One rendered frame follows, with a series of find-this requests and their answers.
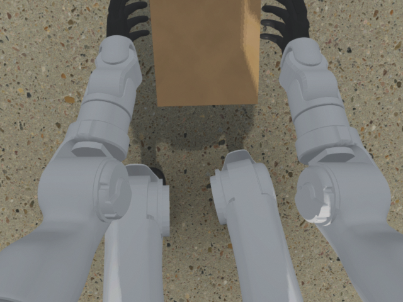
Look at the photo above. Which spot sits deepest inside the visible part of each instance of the carton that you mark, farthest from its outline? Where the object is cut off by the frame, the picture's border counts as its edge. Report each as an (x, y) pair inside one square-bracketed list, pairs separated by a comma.
[(206, 52)]

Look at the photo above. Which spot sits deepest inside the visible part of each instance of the left robot forearm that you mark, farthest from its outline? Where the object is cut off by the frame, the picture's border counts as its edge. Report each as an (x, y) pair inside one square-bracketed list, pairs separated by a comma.
[(106, 110)]

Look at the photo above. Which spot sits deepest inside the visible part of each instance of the robot left hand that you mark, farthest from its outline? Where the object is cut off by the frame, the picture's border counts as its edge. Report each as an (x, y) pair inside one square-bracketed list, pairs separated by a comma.
[(117, 22)]

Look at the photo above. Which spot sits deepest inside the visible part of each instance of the right robot upper arm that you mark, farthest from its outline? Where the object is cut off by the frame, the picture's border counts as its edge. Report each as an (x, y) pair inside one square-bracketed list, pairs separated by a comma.
[(349, 203)]

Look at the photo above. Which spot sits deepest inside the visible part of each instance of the left robot thigh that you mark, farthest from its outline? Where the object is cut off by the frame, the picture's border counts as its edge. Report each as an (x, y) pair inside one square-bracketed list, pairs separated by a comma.
[(133, 245)]

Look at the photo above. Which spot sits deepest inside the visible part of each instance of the robot right hand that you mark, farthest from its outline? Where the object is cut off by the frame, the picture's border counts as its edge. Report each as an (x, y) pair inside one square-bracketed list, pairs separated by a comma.
[(296, 23)]

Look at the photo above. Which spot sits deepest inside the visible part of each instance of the right robot forearm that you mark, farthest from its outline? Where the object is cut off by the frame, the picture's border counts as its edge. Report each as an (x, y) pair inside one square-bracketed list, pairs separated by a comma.
[(317, 110)]

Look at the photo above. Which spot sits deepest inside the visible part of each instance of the right robot shin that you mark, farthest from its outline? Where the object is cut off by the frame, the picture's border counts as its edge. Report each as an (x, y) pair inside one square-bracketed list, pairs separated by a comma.
[(262, 174)]

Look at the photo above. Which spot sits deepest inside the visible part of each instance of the left robot upper arm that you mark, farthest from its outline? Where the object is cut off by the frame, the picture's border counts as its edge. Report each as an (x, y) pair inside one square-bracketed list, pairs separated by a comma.
[(79, 198)]

